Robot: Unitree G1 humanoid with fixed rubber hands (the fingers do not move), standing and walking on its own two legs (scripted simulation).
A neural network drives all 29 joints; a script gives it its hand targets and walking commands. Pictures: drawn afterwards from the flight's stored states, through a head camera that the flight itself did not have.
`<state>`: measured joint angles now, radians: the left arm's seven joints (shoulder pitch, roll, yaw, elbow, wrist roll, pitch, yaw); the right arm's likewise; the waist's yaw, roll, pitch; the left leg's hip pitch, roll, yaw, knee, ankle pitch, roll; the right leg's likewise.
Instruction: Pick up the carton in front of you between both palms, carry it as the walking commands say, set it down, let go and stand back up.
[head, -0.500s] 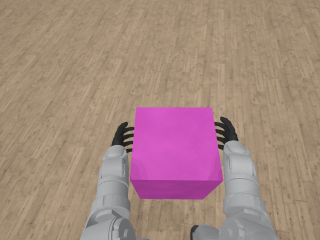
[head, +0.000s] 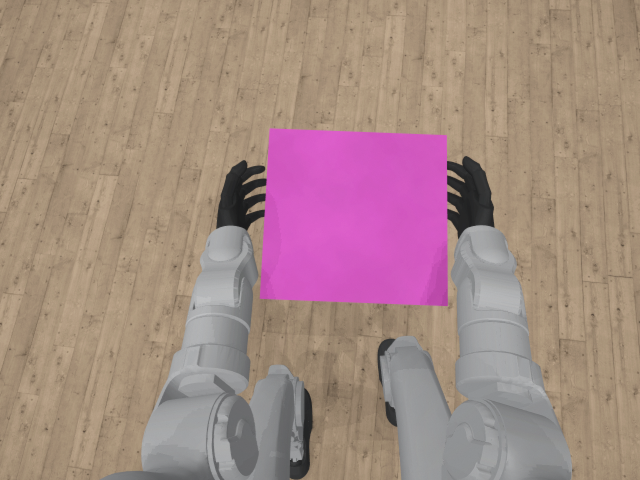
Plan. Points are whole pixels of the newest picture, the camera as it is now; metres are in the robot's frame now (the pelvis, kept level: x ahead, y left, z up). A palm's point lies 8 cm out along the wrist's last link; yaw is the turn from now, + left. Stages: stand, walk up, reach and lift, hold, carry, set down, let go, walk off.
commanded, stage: set down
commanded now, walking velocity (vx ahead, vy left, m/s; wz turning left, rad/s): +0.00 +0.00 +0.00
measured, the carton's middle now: (347, 232) +0.42 -0.05 -0.15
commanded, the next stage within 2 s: none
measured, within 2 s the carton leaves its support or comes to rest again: neither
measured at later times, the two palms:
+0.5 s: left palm (262, 226) +0.47 +0.09 -0.23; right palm (440, 243) +0.41 -0.20 -0.23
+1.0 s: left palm (283, 232) +0.50 +0.08 -0.38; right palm (429, 242) +0.44 -0.21 -0.35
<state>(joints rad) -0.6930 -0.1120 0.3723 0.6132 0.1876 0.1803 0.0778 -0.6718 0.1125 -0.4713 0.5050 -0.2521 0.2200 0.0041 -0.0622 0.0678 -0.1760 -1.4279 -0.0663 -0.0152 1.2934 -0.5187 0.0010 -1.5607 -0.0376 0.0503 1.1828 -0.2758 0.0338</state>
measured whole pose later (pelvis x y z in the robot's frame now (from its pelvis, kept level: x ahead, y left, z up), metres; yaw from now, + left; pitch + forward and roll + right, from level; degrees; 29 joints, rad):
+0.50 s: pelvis -0.03 -0.01 -0.13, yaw +1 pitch +48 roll +2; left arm -1.01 0.07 0.31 0.79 0.15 0.22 0.04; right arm -0.86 0.11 -0.49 0.51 -0.20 0.25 -0.11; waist -0.07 0.06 -0.17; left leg -1.97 -0.07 -0.02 1.76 -0.63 -0.02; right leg -2.11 -0.02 0.05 1.62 -0.34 0.03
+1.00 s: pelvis -0.04 +0.01 -0.22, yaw -1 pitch +50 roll -2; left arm -1.31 0.21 0.15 1.02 0.12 0.20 0.10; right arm -1.19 0.00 -0.60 0.76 -0.16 0.21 -0.09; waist -0.17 0.01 0.00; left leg -2.27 -0.10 -0.02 2.07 -0.66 0.00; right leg -2.39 -0.03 0.05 1.86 -0.34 0.07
